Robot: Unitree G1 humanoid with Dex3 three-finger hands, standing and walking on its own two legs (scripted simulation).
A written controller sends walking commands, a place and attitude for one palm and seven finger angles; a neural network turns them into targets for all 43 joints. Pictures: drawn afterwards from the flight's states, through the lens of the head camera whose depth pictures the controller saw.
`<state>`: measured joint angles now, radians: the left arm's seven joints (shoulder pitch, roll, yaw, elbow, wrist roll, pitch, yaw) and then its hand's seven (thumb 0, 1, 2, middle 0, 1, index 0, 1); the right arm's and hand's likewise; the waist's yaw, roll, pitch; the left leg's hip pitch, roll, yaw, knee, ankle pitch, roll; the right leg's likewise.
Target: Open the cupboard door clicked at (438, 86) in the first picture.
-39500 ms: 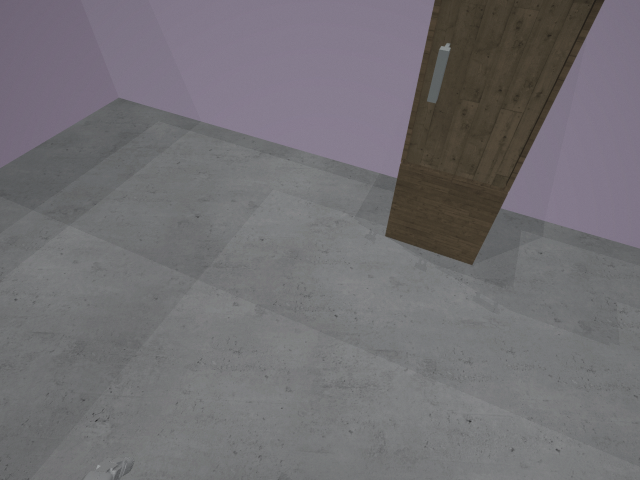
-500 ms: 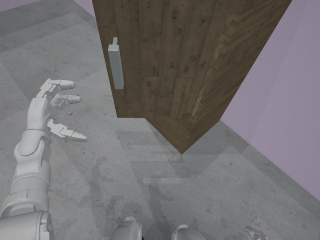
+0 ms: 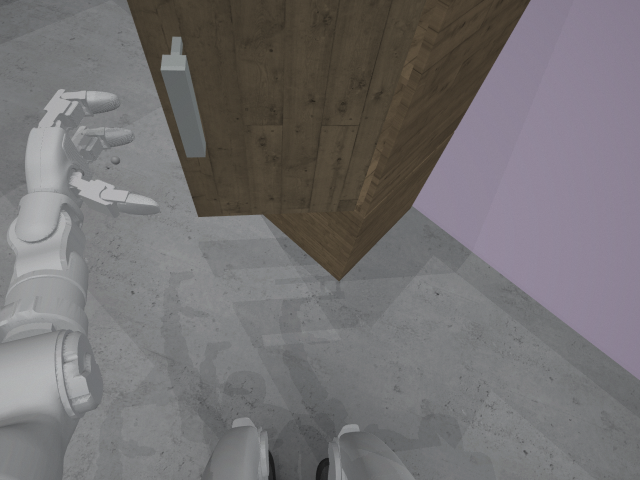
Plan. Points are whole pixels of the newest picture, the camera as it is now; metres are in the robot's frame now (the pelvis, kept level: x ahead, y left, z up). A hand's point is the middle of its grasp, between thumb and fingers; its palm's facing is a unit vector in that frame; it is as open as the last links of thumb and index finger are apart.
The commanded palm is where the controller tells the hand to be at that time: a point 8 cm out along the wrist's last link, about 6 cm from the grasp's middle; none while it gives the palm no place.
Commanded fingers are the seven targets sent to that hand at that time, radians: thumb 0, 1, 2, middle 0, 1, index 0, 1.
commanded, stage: move the hooked fingers beside the handle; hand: left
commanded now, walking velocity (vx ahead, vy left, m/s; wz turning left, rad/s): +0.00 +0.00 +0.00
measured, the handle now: (187, 100) +0.58 +0.15 +0.07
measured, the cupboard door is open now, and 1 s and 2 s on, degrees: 49 49 49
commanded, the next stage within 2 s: slide the fingers in behind the handle in 1.04 s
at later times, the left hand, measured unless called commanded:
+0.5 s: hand (127, 137) +0.52 +0.22 +0.06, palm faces +0.05 -1.00 -0.01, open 14.0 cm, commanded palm +0.50 +0.25 +0.06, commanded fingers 0.00 -0.50 0.30 -0.30 -1.20 -0.30 -1.20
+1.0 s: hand (142, 142) +0.52 +0.20 +0.06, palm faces +0.06 -1.00 -0.01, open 14.0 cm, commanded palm +0.50 +0.23 +0.06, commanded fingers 0.00 -0.50 0.30 -0.30 -1.20 -0.30 -1.20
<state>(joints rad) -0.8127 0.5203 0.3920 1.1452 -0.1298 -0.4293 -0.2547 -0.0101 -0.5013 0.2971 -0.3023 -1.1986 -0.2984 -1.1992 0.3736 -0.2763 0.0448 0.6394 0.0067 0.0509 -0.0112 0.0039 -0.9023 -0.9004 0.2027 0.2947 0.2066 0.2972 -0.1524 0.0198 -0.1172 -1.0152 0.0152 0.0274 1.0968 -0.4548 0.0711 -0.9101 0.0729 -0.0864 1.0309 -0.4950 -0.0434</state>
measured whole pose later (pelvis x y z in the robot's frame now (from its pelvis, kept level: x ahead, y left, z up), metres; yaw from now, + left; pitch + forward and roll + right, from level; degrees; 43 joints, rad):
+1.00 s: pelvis +0.00 +0.01 -0.01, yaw +0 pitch +23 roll -5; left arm -0.94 0.51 0.37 1.23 -0.08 -0.44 -0.17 -0.01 -0.50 0.30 -0.30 -1.20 -0.30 -1.20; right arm 0.39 -0.27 0.05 0.63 -0.02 0.09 0.02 0.00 -0.90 -0.90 0.20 0.29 0.21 0.30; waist -0.18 0.04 -0.12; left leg -1.08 0.02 0.02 1.13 -0.46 0.08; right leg -0.96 0.07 -0.10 1.05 -0.50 -0.04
